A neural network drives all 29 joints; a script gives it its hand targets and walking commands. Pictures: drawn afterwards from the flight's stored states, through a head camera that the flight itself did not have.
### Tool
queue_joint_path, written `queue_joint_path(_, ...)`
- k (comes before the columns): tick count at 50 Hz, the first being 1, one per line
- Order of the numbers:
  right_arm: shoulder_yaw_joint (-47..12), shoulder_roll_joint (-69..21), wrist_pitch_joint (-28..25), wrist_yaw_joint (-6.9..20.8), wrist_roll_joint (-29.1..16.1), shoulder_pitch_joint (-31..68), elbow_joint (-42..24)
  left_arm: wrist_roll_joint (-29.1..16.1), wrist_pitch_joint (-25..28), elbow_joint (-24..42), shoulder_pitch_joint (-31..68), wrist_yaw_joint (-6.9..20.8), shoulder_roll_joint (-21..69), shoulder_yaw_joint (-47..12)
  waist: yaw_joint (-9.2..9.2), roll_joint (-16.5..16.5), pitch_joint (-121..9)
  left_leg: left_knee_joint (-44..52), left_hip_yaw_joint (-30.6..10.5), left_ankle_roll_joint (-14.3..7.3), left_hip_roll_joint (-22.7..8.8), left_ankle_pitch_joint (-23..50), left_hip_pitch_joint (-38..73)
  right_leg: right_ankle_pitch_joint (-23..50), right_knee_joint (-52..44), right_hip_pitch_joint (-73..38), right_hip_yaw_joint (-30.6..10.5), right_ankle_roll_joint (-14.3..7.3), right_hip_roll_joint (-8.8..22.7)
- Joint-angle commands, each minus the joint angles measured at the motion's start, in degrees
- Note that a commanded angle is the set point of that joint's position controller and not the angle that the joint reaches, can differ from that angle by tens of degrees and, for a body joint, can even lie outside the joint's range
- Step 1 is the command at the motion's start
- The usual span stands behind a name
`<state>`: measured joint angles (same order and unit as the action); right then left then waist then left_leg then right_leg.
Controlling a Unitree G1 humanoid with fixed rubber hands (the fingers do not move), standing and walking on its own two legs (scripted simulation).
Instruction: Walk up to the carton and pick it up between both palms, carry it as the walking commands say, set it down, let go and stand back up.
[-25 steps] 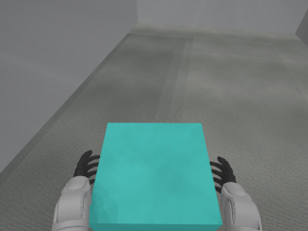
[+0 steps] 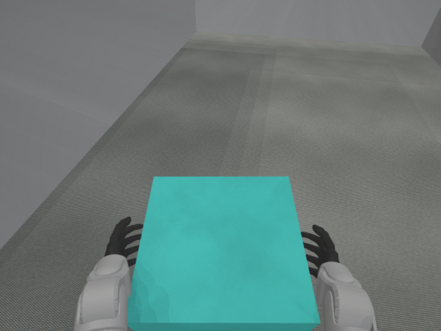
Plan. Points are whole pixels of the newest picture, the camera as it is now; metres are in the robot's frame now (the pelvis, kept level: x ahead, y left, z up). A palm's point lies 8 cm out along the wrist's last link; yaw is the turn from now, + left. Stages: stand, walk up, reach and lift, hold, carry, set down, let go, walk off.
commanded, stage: carry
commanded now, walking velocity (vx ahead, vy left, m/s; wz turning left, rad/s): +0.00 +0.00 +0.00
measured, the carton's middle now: (221, 258) +0.31 +0.01 -0.05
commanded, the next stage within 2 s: hold in 0.48 s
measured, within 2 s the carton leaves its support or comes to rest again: neither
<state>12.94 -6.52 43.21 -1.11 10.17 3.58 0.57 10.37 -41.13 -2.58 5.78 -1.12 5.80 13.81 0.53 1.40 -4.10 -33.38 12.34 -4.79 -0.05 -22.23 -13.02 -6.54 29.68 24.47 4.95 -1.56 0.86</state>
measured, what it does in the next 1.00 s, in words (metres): stands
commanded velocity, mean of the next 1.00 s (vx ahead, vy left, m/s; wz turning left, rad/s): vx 0.00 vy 0.00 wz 0.00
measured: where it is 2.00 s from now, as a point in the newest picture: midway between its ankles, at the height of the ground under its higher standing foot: outside the picture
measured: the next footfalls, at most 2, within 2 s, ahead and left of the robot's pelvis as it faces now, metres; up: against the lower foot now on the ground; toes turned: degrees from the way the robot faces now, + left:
none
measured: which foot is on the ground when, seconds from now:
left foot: down 0.00-1.00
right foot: down 0.00-1.00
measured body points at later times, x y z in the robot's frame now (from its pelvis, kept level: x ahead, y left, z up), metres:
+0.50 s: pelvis +0.00 +0.00 +0.00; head -0.02 +0.00 +0.45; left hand +0.27 +0.20 +0.03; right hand +0.27 -0.18 +0.02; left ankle -0.04 +0.05 -0.73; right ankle +0.10 -0.11 -0.73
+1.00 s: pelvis +0.02 -0.03 +0.02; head -0.02 -0.06 +0.47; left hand +0.30 +0.17 +0.05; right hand +0.31 -0.20 +0.04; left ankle -0.04 +0.05 -0.73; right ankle +0.10 -0.14 -0.73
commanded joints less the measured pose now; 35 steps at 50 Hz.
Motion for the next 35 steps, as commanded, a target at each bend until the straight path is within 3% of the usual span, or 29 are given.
queue_joint_path(1,-37.94,-38.81,-3.59,14.05,-14.50,29.08,-4.07,-15.67,0.98,2.00,24.16,15.39,42.90,-40.64,-0.43,0.82,-18.66,7.27,-11.92,2.39,-10.67,17.54,2.83,8.53,-0.77,-10.53,-8.13,-1.92,6.09)
queue_joint_path(2,-39.18,-38.66,-4.27,14.04,-15.46,32.05,-7.51,-15.39,1.22,0.54,21.77,15.58,43.89,-39.71,-0.47,-1.63,-19.57,6.17,-11.43,2.44,-10.62,19.29,4.13,11.48,-0.76,-10.91,-8.37,-1.91,6.58)
queue_joint_path(3,-39.44,-39.00,-4.69,14.17,-15.41,33.03,-7.58,-16.22,1.75,1.97,23.79,16.02,44.23,-40.70,-0.20,-1.27,-19.56,5.94,-11.74,2.77,-10.51,18.49,3.61,11.26,-0.83,-11.49,-8.97,-2.03,7.09)
queue_joint_path(5,-47.54,-48.53,-2.18,13.29,-23.36,35.64,-24.99,-24.32,-0.19,22.71,30.26,14.72,52.47,-49.55,-0.70,-0.42,-19.16,5.74,-11.53,2.67,-10.54,26.47,4.10,14.12,1.55,-10.65,-7.80,-2.37,6.56)
queue_joint_path(6,-46.07,-47.33,-0.78,13.40,-21.18,35.18,-21.03,-22.19,-1.85,17.02,28.34,14.89,51.86,-48.20,-0.64,-0.34,-19.32,5.75,-11.93,2.20,-11.16,29.93,4.50,12.67,1.98,-10.38,-7.04,-2.09,6.18)
queue_joint_path(8,-41.81,-41.41,0.50,12.50,-17.95,32.49,-14.59,-18.42,-3.22,8.66,23.83,14.28,46.53,-42.77,-0.55,-1.54,-20.04,6.01,-11.99,1.53,-10.86,26.44,4.09,10.88,1.30,-10.60,-7.35,-1.65,5.89)
queue_joint_path(9,-35.29,-33.76,-0.32,12.68,-12.54,28.21,-1.16,-12.53,-2.47,-4.18,18.74,14.46,38.14,-35.69,-0.27,-0.34,-20.64,6.15,-12.03,1.59,-11.54,27.32,5.04,10.80,1.76,-10.27,-7.60,-1.76,6.40)
queue_joint_path(10,-37.03,-35.92,-0.90,13.12,-13.97,27.95,-3.65,-14.31,-1.50,1.07,21.83,14.42,39.94,-38.81,-0.54,1.18,-19.03,6.06,-11.28,1.98,-11.29,29.66,4.03,10.06,2.11,-10.55,-6.38,-1.49,5.93)
queue_joint_path(12,-38.27,-36.34,-2.43,13.65,-14.56,30.03,-5.74,-14.37,-0.13,1.15,20.63,15.10,41.00,-39.12,-0.52,-0.24,-18.33,6.00,-11.94,1.68,-11.03,25.29,3.21,9.92,0.61,-10.43,-7.67,-1.94,6.96)
queue_joint_path(13,-38.19,-36.36,-2.95,13.86,-14.38,32.20,-4.69,-13.25,0.15,-3.25,19.17,15.40,41.66,-37.30,-0.19,-1.42,-17.20,6.23,-12.10,1.86,-10.77,19.65,2.10,9.94,-0.37,-10.18,-8.58,-1.76,6.92)
queue_joint_path(15,-40.03,-40.35,-4.08,14.39,-16.45,36.56,-6.72,-14.80,1.28,-0.34,23.47,15.85,44.61,-38.54,-0.28,-2.09,-15.61,7.10,-12.16,2.40,-9.84,12.47,0.58,9.47,-1.59,-10.89,-9.72,-1.95,7.42)
queue_joint_path(16,-43.26,-44.12,-3.98,14.30,-18.92,37.54,-13.02,-18.71,1.71,8.94,27.24,15.95,47.99,-42.73,-0.41,-3.53,-14.35,8.05,-12.32,2.77,-9.62,8.13,-0.94,6.78,-1.82,-11.24,-9.53,-1.71,7.09)
queue_joint_path(17,-45.82,-47.62,-2.71,14.21,-20.77,37.76,-16.86,-20.95,0.47,14.12,29.25,15.84,51.48,-46.29,-0.19,-1.15,-13.49,9.32,-12.55,2.87,-9.66,4.12,-2.53,2.35,-2.04,-10.82,-9.19,-1.40,6.53)
queue_joint_path(18,-48.02,-50.07,-1.05,13.68,-22.85,38.04,-22.34,-23.66,-1.10,20.58,30.93,15.44,53.70,-49.28,-0.29,-1.87,-12.74,10.89,-13.84,2.48,-10.00,0.42,-4.67,0.11,-2.29,-10.73,-8.70,-1.41,6.02)
queue_joint_path(19,-46.78,-49.11,0.25,13.42,-21.69,36.96,-19.56,-22.12,-2.37,18.42,29.86,15.07,52.14,-48.34,0.16,-0.75,-13.38,11.37,-13.10,2.32,-9.64,-1.46,-3.90,-0.51,-2.37,-10.48,-8.08,-1.43,5.54)
queue_joint_path(20,-45.54,-47.08,1.01,12.69,-21.39,37.90,-20.60,-21.90,-3.30,19.12,31.17,14.27,50.57,-47.44,0.07,-1.41,-14.94,10.68,-12.73,2.27,-9.79,1.25,-3.50,1.40,-2.19,-11.66,-7.23,-1.35,5.57)
queue_joint_path(21,-42.64,-43.06,1.42,12.41,-17.93,34.60,-14.32,-18.91,-4.05,10.38,26.13,14.58,46.31,-43.26,0.51,-4.04,-16.71,9.90,-12.59,1.90,-9.34,3.27,-2.93,3.53,-2.06,-12.27,-7.79,-1.35,5.78)
queue_joint_path(23,-34.51,-33.82,-0.44,12.59,-11.48,30.39,1.13,-11.68,-2.54,-6.20,20.20,14.78,37.15,-34.32,0.32,-2.42,-17.04,8.36,-11.65,2.01,-9.34,6.50,-1.74,6.98,-2.93,-12.81,-8.51,-1.61,7.05)
queue_joint_path(24,-35.75,-34.11,-1.88,12.97,-12.29,29.37,-0.36,-11.89,-1.27,-6.18,17.81,15.06,37.67,-35.00,0.34,-1.75,-18.28,7.59,-11.52,2.31,-9.67,11.28,0.65,9.70,-1.56,-12.77,-9.03,-2.26,7.37)
queue_joint_path(25,-33.55,-34.91,-3.42,13.09,-10.58,28.61,1.74,-11.19,1.56,-9.64,20.68,15.18,37.79,-30.51,0.30,3.01,-3.45,17.45,-18.56,1.66,1.18,12.25,-6.96,9.77,-4.06,-32.95,-8.13,-0.47,-6.01)
queue_joint_path(26,-36.42,-37.50,-5.97,13.51,-12.99,32.30,-5.38,-12.35,4.03,-3.03,27.18,15.37,41.95,-34.60,-1.16,5.71,-7.59,16.03,-19.21,1.90,1.45,21.37,-4.65,15.51,-2.93,-35.54,-9.08,-0.98,-6.45)
queue_joint_path(27,-38.38,-41.34,-6.92,14.09,-13.85,33.86,-6.90,-13.83,5.12,0.06,30.72,15.68,45.04,-37.61,-1.32,3.98,-13.19,14.10,-20.22,2.14,0.87,28.87,-1.01,18.31,-2.65,-35.97,-10.20,-1.29,-5.93)
queue_joint_path(28,-40.08,-41.96,-8.02,14.88,-14.62,35.81,-9.19,-15.02,6.64,2.16,32.34,15.82,47.19,-39.46,-1.41,4.21,-17.70,15.29,-21.46,2.49,-0.36,32.93,2.03,18.03,-3.16,-35.60,-10.31,-0.95,-6.38)
queue_joint_path(29,-40.01,-41.51,-9.07,15.49,-15.40,39.83,-11.37,-15.32,7.30,0.69,33.60,16.00,50.43,-41.01,-3.62,6.05,-21.09,15.32,-22.46,3.63,-0.71,35.84,6.35,17.95,-3.51,-34.84,-10.35,-0.87,-6.64)
queue_joint_path(30,-41.03,-43.00,-9.56,16.34,-15.82,39.49,-10.09,-16.12,7.75,1.00,34.45,15.62,52.02,-43.34,-4.24,4.70,-23.40,14.76,-22.96,4.69,-1.05,44.00,11.52,20.55,-4.23,-33.55,-10.15,-0.74,-6.61)
queue_joint_path(31,-40.32,-41.97,-10.04,16.36,-15.27,41.28,-12.07,-17.23,8.07,0.33,33.83,15.69,53.36,-45.37,-6.58,5.11,-27.10,14.79,-23.02,5.43,-0.70,44.71,14.34,21.95,-4.99,-32.82,-10.03,-0.80,-6.84)
queue_joint_path(32,-39.97,-43.14,-9.10,16.64,-14.13,38.25,-8.31,-17.29,7.79,-1.21,33.48,15.73,53.19,-45.47,-7.91,1.69,-25.07,15.61,-23.21,5.22,-1.27,44.42,15.07,21.68,-5.73,-31.49,-9.52,-0.32,-6.95)
queue_joint_path(33,-40.01,-41.89,-9.19,16.47,-14.28,40.56,-10.14,-16.47,7.30,-4.03,32.24,16.10,53.16,-44.52,-6.90,2.57,-24.13,16.00,-22.34,5.67,-0.62,43.36,16.00,21.07,-6.63,-30.48,-8.89,-0.35,-6.75)
queue_joint_path(35,-38.04,-42.38,-7.55,16.74,-12.31,34.76,-3.61,-15.70,7.10,-5.20,32.70,15.91,51.35,-44.86,-9.29,1.22,-19.61,17.79,-21.54,5.81,-0.39,37.73,15.01,20.17,-8.66,-29.78,-8.10,-0.22,-6.43)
